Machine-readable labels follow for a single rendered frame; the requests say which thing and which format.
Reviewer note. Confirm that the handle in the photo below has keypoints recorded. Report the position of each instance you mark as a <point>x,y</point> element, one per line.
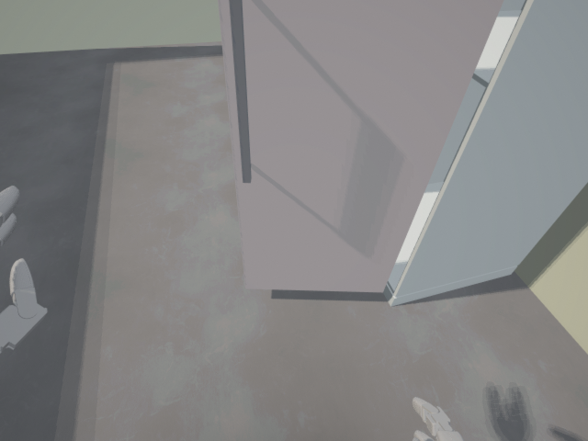
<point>236,12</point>

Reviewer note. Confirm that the robot left hand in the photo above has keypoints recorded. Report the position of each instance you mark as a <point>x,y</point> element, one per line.
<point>17,322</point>

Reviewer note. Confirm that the fridge door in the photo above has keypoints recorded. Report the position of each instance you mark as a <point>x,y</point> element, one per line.
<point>350,103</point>

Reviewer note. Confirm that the robot right hand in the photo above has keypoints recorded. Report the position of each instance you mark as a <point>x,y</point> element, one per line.
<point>436,421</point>

